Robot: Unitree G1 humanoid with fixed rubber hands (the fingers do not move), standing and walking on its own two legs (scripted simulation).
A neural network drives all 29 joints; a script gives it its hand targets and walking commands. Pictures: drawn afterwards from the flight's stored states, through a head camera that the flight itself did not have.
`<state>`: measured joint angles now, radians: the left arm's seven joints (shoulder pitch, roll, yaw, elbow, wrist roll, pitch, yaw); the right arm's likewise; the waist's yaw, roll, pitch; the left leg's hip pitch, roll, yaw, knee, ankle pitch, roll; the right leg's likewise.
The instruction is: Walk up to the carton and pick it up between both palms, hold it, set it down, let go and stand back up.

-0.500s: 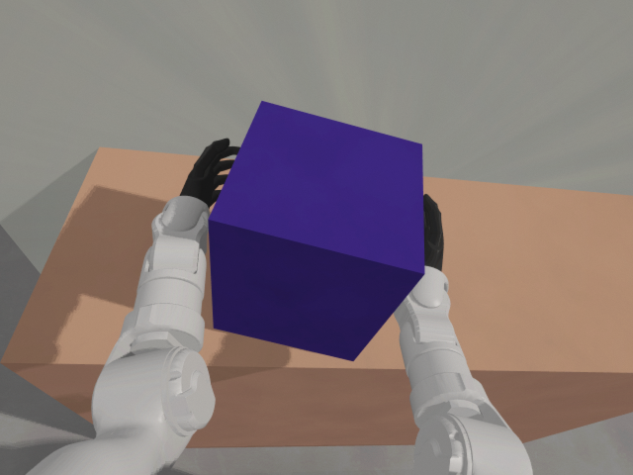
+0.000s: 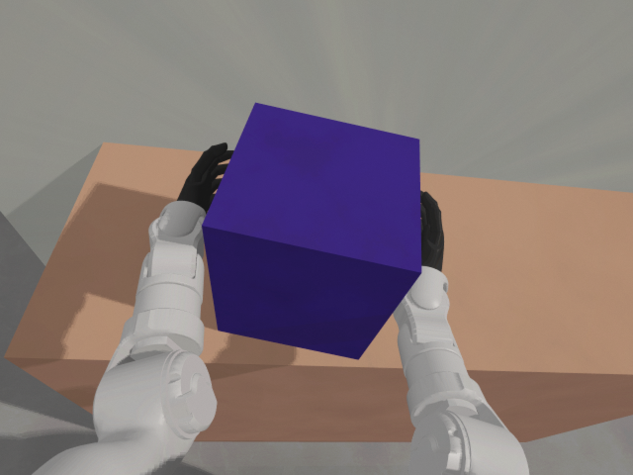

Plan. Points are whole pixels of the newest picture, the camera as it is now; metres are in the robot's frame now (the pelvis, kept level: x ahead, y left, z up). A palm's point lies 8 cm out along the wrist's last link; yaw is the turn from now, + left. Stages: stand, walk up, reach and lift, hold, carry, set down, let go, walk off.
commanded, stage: set down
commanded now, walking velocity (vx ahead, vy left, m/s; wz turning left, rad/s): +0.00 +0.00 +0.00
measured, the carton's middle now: (311, 242) +0.39 -0.03 +0.05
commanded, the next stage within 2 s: none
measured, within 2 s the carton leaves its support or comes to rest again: rests again in 0.44 s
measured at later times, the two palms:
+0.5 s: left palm (205, 216) +0.45 +0.12 +0.03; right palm (414, 275) +0.35 -0.18 +0.02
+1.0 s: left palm (185, 180) +0.45 +0.13 +0.10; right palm (455, 245) +0.35 -0.21 +0.09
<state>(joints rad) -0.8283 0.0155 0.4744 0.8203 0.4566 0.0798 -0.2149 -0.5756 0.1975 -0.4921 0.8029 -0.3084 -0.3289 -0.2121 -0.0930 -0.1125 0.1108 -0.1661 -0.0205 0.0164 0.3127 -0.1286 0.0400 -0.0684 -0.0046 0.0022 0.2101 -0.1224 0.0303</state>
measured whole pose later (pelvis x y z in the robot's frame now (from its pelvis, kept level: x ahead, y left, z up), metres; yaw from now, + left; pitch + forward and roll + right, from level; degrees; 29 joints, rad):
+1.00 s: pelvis -0.01 +0.00 -0.01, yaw -1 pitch +6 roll -3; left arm -0.93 0.31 0.01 1.10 -0.15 0.06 -0.03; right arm -0.70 -0.06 -0.06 0.87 0.25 -0.03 -0.32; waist -0.16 -0.03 -0.05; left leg -0.40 0.01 0.03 0.48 -0.18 0.04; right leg -0.29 0.02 0.01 0.34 -0.15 0.02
